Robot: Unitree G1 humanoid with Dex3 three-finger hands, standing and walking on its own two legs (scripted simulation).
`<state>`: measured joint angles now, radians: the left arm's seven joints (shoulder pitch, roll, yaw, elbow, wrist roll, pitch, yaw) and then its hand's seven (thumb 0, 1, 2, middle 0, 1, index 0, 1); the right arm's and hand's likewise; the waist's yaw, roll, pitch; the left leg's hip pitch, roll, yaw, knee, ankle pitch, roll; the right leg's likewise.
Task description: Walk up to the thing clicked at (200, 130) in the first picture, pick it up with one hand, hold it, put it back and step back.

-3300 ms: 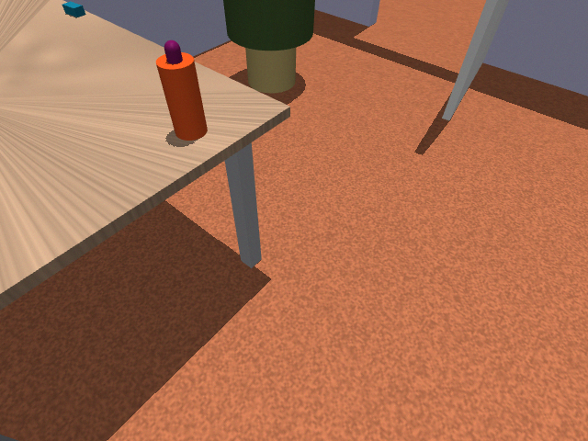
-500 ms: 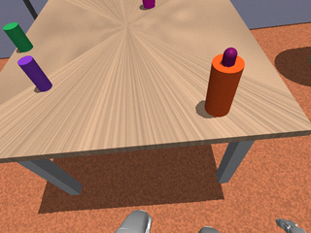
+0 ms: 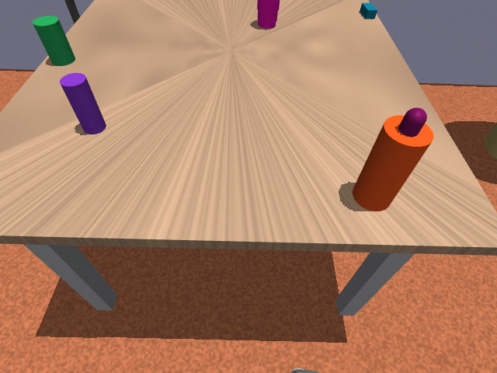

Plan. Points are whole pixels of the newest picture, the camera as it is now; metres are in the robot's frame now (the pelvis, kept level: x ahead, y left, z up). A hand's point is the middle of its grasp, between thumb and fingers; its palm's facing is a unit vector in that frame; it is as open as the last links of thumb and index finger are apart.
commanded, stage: walk up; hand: right
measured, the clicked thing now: (391, 159) +0.46 -0.25 +0.08
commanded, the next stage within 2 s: stand in 1.10 s
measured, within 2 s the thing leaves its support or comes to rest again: neither
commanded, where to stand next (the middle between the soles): +0.06 +0.00 m, yaw -5 degrees
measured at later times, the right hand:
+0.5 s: hand out of the picture +0.10 -0.26 -0.12, palm faces +0.01 +0.93 -0.36, open 7.4 cm
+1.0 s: hand out of the picture +0.07 -0.26 -0.13, palm faces +0.05 +0.94 -0.35, open 7.4 cm
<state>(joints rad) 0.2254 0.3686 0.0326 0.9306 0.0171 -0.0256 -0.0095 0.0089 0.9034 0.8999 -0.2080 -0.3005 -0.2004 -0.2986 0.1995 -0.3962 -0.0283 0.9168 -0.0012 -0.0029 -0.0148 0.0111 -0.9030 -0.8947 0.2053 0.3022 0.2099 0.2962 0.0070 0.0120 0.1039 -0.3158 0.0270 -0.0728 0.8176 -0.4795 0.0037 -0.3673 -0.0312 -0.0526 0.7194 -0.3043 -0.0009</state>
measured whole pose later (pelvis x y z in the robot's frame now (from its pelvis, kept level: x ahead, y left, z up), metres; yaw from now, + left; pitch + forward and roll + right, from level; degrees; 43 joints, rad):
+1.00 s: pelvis +0.02 +0.00 +0.03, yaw -4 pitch -2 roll +1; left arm 0.10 0.34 0.02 1.14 0.01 0.00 -0.02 0.01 0.90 0.90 -0.21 -0.30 -0.20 -0.30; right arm 0.10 -0.36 -0.01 1.14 -0.01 -0.02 0.00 0.01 -0.91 -0.89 0.20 0.30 0.21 0.30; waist 0.00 -0.01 0.06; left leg -0.08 0.03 0.04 0.35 -0.24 -0.03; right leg -0.21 -0.02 0.02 0.39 -0.15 0.01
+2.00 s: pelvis +0.02 -0.01 +0.04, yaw -3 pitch -2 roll +0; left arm 0.09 0.35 0.00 1.15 0.01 -0.01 -0.01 0.01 0.90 0.90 -0.21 -0.30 -0.20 -0.30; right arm 0.11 -0.35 0.00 1.14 -0.01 -0.01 0.01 0.01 -0.91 -0.89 0.20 0.30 0.21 0.30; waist 0.00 0.01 0.05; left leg -0.05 0.04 0.01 0.31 -0.22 -0.04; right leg -0.17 -0.01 -0.01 0.34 -0.14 0.00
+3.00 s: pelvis +0.03 +0.00 +0.04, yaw -3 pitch -2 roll +0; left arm 0.10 0.35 0.00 1.14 0.01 -0.01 -0.01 0.01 0.90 0.90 -0.21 -0.30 -0.20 -0.30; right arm 0.12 -0.36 0.00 1.12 -0.01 -0.01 0.00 0.01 -0.91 -0.89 0.20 0.30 0.21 0.30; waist 0.00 0.01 0.04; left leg -0.04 0.04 0.01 0.30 -0.22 -0.04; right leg -0.16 -0.02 -0.01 0.34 -0.15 0.01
